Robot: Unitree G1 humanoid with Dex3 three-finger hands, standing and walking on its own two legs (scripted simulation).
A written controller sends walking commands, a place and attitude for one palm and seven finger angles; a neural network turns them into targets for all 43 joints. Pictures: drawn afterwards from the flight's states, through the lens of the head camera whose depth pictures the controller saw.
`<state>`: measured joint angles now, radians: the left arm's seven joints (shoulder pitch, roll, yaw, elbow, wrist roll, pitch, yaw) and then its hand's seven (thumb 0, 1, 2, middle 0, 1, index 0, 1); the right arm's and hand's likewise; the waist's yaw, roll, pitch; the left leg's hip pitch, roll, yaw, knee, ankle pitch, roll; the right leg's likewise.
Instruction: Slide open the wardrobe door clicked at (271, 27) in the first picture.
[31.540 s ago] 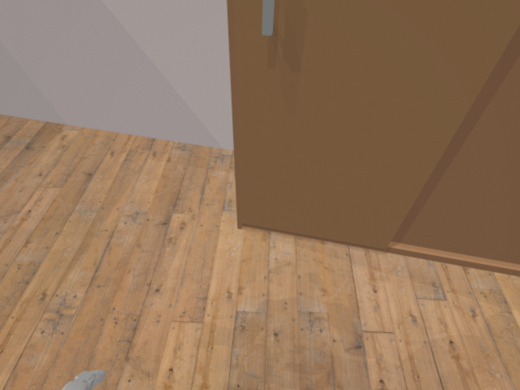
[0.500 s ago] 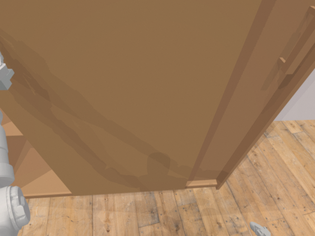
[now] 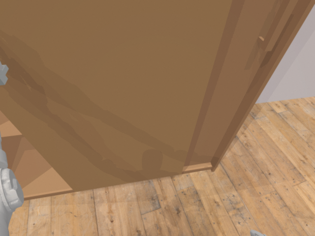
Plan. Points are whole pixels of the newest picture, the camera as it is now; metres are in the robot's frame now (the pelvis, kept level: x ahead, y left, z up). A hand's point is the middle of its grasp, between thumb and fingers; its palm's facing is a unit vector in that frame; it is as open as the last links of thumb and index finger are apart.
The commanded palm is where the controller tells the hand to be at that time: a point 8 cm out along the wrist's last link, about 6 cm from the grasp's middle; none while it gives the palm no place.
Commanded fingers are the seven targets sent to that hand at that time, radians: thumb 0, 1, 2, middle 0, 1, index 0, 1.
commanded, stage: stop walking and hold the door there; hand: left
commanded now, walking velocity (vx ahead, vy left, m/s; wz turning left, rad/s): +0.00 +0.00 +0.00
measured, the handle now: out of the picture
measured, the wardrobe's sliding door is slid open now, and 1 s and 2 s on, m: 0.42 0.42 0.42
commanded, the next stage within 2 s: loosen the grip on the handle in 1.66 s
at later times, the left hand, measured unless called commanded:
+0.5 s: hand out of the picture +0.42 +0.37 +0.23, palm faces +0.55 -0.81 -0.22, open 6.4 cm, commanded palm +0.37 +0.41 +0.20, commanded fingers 0.00 0.90 0.90 -0.45 -1.40 -0.45 -1.40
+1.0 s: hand out of the picture +0.42 +0.37 +0.22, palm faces +0.47 -0.86 -0.19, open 5.9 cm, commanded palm +0.38 +0.40 +0.20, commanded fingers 0.00 0.90 0.90 -0.45 -1.40 -0.45 -1.40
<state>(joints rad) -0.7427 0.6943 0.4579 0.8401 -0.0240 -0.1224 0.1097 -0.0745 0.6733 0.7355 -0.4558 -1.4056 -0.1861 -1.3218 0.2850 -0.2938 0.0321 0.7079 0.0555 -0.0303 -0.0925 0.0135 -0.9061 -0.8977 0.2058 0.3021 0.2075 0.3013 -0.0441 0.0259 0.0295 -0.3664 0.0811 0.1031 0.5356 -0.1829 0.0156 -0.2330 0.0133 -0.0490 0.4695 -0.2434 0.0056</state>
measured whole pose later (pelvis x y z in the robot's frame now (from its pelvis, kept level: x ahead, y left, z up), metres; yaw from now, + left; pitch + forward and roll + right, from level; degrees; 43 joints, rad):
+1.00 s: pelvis +0.00 +0.08 -0.01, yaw +6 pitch +0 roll +1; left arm -0.75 0.44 0.28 0.48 -0.07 -0.11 0.09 -0.17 0.72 0.77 -0.46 -1.41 -0.25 -1.40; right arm 0.11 -0.19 0.08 0.67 0.05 -0.06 -0.06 0.01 -0.91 -0.90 0.21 0.30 0.21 0.30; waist 0.03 0.03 0.18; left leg -0.40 0.01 0.03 0.79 -0.41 -0.01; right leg -0.28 0.03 -0.13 0.59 -0.31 -0.10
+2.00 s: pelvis -0.03 +0.12 +0.00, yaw +6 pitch +1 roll +0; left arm -0.92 0.44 0.26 0.83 0.02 -0.07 0.06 0.00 0.21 0.58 -0.55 -1.41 -0.39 -1.39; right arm 0.31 -0.27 0.00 0.68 0.00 -0.15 -0.04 0.01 -0.91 -0.90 0.21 0.30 0.21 0.30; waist -0.06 -0.05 0.00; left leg -0.29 0.04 0.08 0.51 -0.23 0.01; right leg -0.30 0.00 -0.10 0.47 -0.19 -0.04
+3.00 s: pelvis -0.01 +0.12 +0.01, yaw +5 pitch +2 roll -1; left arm -0.72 0.56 0.40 0.64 -0.07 -0.06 -0.06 -0.01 -0.55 0.20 -0.33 -1.18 -0.26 -1.15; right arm 0.31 -0.26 0.02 0.70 0.05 -0.05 -0.09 0.01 -0.91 -0.90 0.21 0.30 0.21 0.30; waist -0.04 -0.01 0.00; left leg -0.25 0.03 0.08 0.46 -0.24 0.01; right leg -0.26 0.01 -0.08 0.42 -0.19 -0.03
